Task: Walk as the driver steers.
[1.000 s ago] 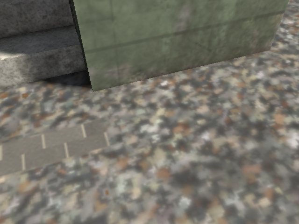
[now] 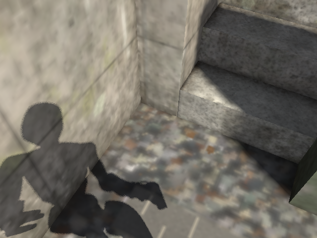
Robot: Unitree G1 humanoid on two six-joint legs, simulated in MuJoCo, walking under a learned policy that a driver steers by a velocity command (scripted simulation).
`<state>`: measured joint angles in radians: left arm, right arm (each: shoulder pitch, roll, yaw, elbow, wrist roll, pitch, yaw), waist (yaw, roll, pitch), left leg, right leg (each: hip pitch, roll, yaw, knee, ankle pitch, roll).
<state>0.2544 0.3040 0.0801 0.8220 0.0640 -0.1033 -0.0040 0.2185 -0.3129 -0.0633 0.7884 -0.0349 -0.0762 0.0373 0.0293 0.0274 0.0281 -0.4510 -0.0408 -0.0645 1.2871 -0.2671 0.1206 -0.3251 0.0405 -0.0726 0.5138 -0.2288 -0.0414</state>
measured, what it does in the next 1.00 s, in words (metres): walks ahead, turning right: left foot, then right foot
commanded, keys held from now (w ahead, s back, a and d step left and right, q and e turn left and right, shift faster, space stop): w+e+shift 0.42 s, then e+shift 0.54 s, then shift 0.04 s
